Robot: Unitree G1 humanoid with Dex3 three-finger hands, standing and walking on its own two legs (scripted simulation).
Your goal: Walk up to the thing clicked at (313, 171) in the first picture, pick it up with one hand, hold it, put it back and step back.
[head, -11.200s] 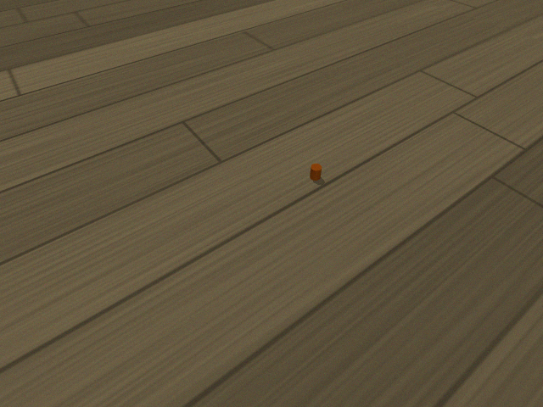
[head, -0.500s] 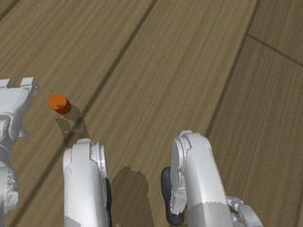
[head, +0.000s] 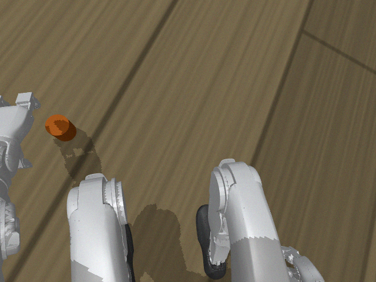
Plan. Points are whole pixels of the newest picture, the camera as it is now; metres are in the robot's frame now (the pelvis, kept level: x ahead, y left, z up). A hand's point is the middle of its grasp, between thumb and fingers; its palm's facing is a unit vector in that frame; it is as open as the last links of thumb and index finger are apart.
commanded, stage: rise first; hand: left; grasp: from above
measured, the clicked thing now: (61, 128) +0.47 +0.29 -0.30
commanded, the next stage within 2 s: approach in 1.62 s
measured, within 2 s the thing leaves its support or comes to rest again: neither
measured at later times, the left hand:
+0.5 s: hand (26, 137) +0.42 +0.33 -0.18, palm faces -0.45 -0.08 -0.89, open 14.0 cm
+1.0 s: hand (28, 130) +0.43 +0.32 -0.18, palm faces -0.44 -0.07 -0.90, open 14.0 cm
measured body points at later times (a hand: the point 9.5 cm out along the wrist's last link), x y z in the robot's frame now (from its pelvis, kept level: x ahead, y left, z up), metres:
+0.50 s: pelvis +0.00 +0.00 -0.01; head +0.24 +0.08 +0.37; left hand +0.44 +0.33 -0.13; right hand +0.08 -0.27 -0.12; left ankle +0.08 +0.13 -0.30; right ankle +0.10 -0.13 -0.30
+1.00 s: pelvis +0.00 +0.00 -0.01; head +0.24 +0.08 +0.36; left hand +0.45 +0.33 -0.13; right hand +0.06 -0.27 -0.12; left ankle +0.08 +0.13 -0.30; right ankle +0.10 -0.13 -0.30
